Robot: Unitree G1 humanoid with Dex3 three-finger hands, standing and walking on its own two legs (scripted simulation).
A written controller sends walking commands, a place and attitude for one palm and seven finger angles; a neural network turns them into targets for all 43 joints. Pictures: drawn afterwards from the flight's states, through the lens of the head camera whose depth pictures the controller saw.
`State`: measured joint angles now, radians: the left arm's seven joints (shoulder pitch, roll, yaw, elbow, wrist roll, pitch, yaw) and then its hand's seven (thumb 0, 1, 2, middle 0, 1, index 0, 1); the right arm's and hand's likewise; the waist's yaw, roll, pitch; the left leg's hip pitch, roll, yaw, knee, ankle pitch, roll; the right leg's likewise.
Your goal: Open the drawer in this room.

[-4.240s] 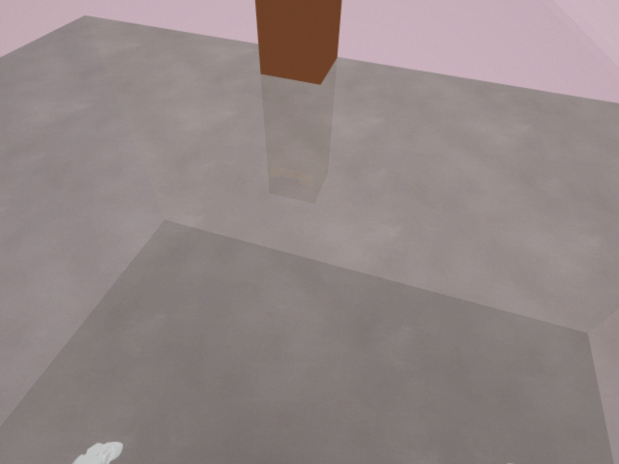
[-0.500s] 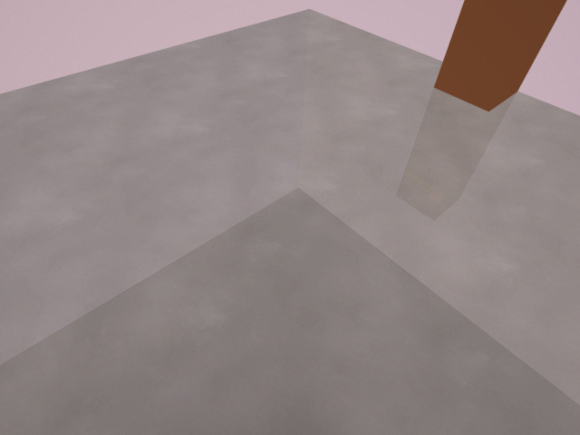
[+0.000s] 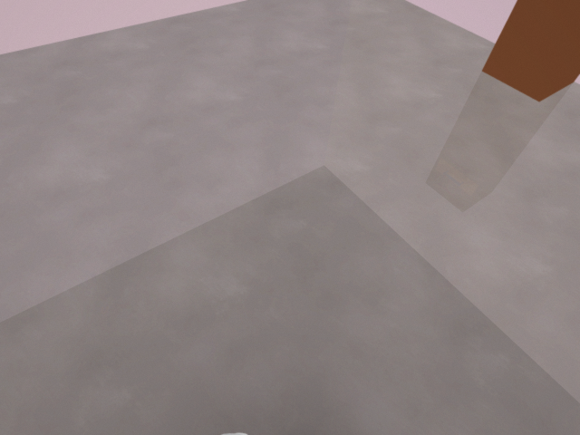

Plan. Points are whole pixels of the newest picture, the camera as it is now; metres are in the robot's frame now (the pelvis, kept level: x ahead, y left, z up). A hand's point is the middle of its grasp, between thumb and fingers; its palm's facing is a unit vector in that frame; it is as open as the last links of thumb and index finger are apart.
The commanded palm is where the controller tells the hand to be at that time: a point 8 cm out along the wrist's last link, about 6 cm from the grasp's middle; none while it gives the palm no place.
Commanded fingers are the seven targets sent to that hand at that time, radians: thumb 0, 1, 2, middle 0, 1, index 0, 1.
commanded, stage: stand and wait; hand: left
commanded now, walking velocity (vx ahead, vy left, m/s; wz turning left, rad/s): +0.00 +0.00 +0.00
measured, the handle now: out of the picture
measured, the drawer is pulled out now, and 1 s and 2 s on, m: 0.00 0.00 0.00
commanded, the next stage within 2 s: turn or walk to find it in 0.08 s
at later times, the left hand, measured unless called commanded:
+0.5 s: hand out of the picture +0.02 +0.14 -0.14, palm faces +0.15 -0.96 -0.25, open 7.3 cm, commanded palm none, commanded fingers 0.00 0.90 0.90 -0.20 -0.30 -0.20 -0.30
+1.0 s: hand out of the picture -0.02 +0.20 -0.15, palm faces +0.35 -0.90 -0.25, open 7.4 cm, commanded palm none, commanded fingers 0.00 0.90 0.90 -0.20 -0.30 -0.20 -0.30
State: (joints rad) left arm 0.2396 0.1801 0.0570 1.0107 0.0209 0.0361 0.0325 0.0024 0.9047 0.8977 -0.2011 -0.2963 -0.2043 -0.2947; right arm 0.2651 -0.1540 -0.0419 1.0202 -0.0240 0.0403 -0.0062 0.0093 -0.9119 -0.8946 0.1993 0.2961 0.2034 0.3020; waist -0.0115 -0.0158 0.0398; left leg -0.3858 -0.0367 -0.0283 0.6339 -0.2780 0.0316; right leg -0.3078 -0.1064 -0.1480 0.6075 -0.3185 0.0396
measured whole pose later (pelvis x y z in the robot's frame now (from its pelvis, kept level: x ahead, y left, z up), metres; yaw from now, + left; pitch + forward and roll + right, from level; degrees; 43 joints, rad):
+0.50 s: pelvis +0.01 -0.05 +0.02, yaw +8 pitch +0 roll +2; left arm 0.25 0.15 0.01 1.01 0.02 -0.01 0.03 0.00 0.91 0.90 -0.20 -0.30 -0.21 -0.30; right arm 0.17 -0.23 -0.05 1.03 -0.01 0.06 -0.01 0.01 -0.91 -0.90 0.20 0.30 0.20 0.30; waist 0.00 0.03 0.06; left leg -0.37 0.01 -0.02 0.88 -0.42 -0.04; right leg -0.16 -0.02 -0.09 0.46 -0.31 -0.04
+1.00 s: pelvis -0.02 -0.02 +0.02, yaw +19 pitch +0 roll -1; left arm 0.19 0.23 0.06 0.97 0.02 0.05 0.02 0.00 0.91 0.90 -0.20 -0.30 -0.20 -0.29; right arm 0.17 -0.18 -0.03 0.98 -0.02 0.02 -0.01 0.01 -0.90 -0.89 0.20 0.30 0.21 0.30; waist 0.00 -0.01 0.07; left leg -0.23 -0.03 0.00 0.46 -0.22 0.04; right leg -0.41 -0.08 -0.03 0.94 -0.44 0.08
